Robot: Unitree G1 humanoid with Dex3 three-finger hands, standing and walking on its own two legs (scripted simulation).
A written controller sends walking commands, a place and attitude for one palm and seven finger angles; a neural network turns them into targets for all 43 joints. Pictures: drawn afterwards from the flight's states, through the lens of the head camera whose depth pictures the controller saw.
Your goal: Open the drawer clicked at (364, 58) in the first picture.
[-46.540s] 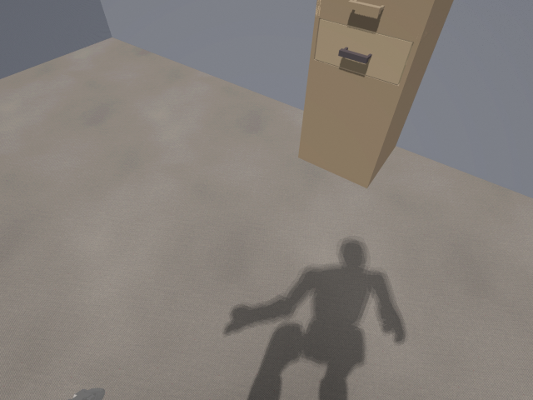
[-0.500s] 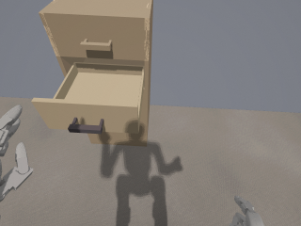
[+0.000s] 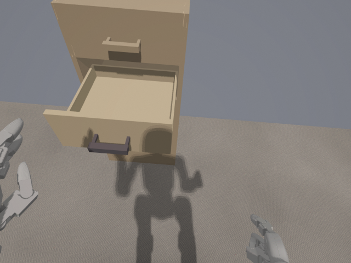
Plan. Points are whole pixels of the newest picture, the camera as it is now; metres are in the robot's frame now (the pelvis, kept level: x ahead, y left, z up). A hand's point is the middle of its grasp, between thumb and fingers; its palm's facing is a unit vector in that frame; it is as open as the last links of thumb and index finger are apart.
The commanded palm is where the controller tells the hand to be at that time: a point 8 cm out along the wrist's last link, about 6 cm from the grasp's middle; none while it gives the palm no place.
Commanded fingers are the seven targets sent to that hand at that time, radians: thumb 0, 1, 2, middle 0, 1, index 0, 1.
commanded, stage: stop stepping back and stand still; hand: left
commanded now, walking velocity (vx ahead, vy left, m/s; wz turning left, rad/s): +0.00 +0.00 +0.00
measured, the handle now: (110, 143) +0.46 +0.23 -0.09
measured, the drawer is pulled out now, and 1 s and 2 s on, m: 0.30 0.30 0.30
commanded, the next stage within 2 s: let the arm hang, fingers relaxed in 0.02 s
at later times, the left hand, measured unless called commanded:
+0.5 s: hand out of the picture +0.01 +0.18 -0.18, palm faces +0.05 -0.98 -0.18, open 6.9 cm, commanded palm none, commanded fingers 0.00 0.90 0.90 -0.20 -0.30 -0.20 -0.30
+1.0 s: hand out of the picture -0.02 +0.15 -0.18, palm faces +0.07 -0.98 -0.16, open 7.3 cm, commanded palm none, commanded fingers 0.00 0.90 0.90 -0.20 -0.30 -0.20 -0.30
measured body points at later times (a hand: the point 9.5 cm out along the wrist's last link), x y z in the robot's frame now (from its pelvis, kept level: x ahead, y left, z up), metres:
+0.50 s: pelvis +0.00 +0.00 +0.00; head +0.03 +0.02 +0.45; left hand +0.01 +0.23 -0.17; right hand +0.01 -0.24 -0.15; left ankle -0.04 +0.10 -0.74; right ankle +0.01 -0.11 -0.74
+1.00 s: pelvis +0.00 +0.00 +0.00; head +0.01 +0.00 +0.45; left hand -0.02 +0.20 -0.16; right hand -0.04 -0.19 -0.16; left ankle -0.04 +0.10 -0.74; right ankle +0.01 -0.11 -0.74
